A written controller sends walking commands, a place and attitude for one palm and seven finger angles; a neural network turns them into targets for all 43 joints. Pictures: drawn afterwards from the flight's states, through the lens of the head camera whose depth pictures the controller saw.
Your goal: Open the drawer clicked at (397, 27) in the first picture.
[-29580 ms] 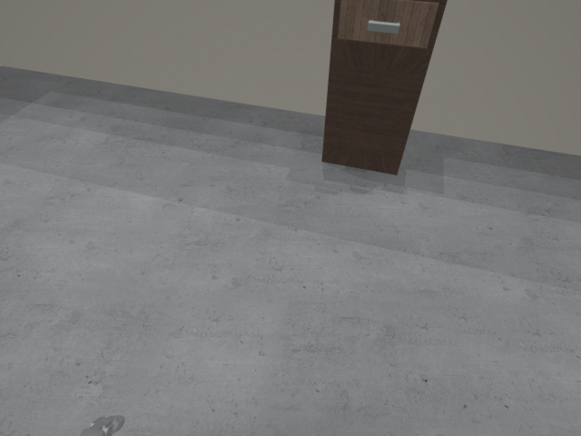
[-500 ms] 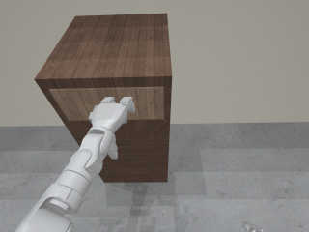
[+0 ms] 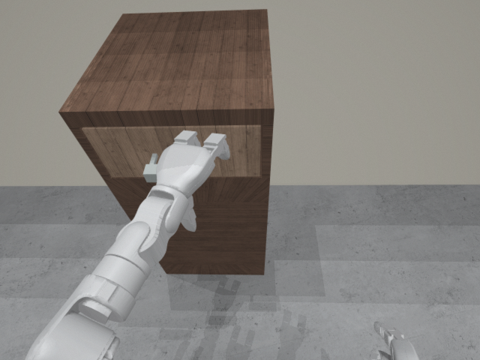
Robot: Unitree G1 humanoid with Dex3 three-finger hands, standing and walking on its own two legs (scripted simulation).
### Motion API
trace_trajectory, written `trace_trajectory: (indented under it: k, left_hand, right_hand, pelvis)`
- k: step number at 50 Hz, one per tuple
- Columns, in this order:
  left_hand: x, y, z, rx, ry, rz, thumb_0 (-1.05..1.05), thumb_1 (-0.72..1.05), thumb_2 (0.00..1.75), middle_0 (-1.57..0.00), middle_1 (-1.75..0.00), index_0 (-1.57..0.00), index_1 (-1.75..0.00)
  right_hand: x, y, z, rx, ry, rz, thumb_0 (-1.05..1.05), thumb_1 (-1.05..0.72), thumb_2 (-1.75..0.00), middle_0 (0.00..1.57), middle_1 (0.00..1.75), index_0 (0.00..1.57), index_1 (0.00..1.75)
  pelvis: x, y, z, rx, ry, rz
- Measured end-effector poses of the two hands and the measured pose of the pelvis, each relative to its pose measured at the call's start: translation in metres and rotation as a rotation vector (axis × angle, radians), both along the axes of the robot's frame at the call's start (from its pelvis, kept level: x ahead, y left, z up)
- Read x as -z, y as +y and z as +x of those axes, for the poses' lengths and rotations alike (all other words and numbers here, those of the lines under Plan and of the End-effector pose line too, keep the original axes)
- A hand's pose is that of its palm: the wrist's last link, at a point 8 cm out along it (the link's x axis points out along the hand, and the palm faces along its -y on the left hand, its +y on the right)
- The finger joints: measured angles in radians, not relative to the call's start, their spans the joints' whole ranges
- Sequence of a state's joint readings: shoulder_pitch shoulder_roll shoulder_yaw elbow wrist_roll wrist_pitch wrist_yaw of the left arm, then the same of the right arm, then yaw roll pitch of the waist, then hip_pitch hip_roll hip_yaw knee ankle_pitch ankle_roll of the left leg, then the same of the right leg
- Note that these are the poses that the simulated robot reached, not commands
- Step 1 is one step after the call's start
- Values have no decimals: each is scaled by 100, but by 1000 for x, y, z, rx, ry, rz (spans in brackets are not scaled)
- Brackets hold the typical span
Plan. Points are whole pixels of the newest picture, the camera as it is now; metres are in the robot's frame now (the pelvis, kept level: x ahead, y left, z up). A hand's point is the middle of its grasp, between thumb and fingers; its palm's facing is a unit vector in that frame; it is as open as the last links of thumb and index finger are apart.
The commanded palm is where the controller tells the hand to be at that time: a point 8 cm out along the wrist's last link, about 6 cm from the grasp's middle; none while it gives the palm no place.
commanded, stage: re-aim the fingers above the handle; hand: left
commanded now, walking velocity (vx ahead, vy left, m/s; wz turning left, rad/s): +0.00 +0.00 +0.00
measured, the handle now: (175, 165) +0.50 +0.18 +0.00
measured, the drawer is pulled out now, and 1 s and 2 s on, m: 0.00 0.00 0.00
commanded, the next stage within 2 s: lower the fingers behind the handle in 0.18 s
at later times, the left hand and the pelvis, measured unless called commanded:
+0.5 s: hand (187, 183) +0.41 +0.12 +0.06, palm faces +0.09 -0.15 -0.99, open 13.9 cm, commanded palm +0.39 +0.16 +0.10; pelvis +0.00 +0.00 +0.00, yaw +0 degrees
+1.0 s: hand (171, 199) +0.40 +0.16 +0.02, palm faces +0.02 -0.10 -0.99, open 13.8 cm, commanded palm +0.38 +0.17 +0.07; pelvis +0.00 +0.00 -0.01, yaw -1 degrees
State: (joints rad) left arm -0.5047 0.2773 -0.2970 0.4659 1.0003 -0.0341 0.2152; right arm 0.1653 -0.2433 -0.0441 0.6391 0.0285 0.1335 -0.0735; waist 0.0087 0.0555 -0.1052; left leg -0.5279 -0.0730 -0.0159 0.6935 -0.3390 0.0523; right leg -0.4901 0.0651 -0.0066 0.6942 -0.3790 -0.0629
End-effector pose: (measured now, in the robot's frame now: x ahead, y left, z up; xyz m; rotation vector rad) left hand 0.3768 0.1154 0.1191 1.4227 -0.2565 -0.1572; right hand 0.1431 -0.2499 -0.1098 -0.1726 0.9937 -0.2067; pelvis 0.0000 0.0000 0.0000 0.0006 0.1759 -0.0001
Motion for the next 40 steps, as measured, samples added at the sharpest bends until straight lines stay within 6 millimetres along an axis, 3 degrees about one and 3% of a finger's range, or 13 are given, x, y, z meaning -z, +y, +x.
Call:
trace_trajectory:
  k: [3,6,10,12,15,17,22,25,29,34,37,40]
  left_hand:
    - [-18,11,17,-109,-124,-9,0,-49,30,-33,-120,-32,-120]
    - [-23,41,32,-306,-126,58,0,-49,30,-32,-120,-32,-120]
    - [-5,91,32,-562,62,169,0,-48,31,-32,-120,-31,-120]
    - [9,104,23,-606,195,152,0,-48,31,-31,-120,-31,-120]
    - [29,93,8,-490,327,71,-1,-48,31,-32,-120,-31,-120]
    - [31,77,-1,-375,308,36,-1,-48,31,-32,-120,-29,-120]
    - [17,31,-6,-81,102,13,-1,-49,30,-33,-120,-29,-120]
    - [10,21,3,-79,-29,-7,-1,-49,30,-33,-120,-30,-120]
    - [16,35,19,-264,-65,40,0,-49,30,-32,-120,-30,-120]
    - [35,65,19,-481,90,138,0,-48,31,-32,-120,-31,-120]
    - [40,72,14,-491,184,95,-1,-48,31,-31,-120,-31,-120]
    - [34,72,13,-403,185,60,-1,-48,31,-29,-120,-31,-120]
  right_hand:
    - [8,5,-10,15,26,34,1,-90,-90,20,30,20,30]
    - [14,12,-23,22,77,72,1,-90,-90,20,30,20,30]
    - [16,14,-39,46,140,110,1,-90,-90,20,30,20,30]
    - [14,11,-44,52,158,102,1,-90,-90,20,30,20,30]
    - [8,2,-44,39,162,51,1,-90,-90,20,30,20,30]
    - [5,-5,-39,23,148,8,1,-90,-90,20,30,20,30]
    - [2,-12,-22,11,81,-45,1,-90,-90,20,30,20,30]
    - [4,-8,-16,10,50,-22,1,-90,-90,20,30,20,30]
    - [10,4,-18,7,52,34,1,-90,-90,20,30,20,30]
    - [16,16,-32,35,101,97,1,-90,-90,20,30,20,30]
    - [14,16,-41,48,133,86,1,-90,-90,20,30,20,30]
    - [11,10,-46,42,149,45,1,-90,-90,20,30,20,30]
  pelvis:
    - [1,0,-2,23,12,6]
    - [0,-2,-1,43,21,11]
    - [-6,-4,4,48,24,9]
    - [-8,-4,7,33,16,6]
    - [-9,-4,9,0,-2,0]
    - [-8,-2,9,-18,-12,-3]
    - [-2,3,4,-18,-2,-7]
    - [3,4,0,-1,23,-5]
    - [5,3,-4,23,48,-1]
    - [1,2,0,30,50,-2]
    - [-2,1,3,19,33,-3]
    - [-2,-1,5,6,22,-4]
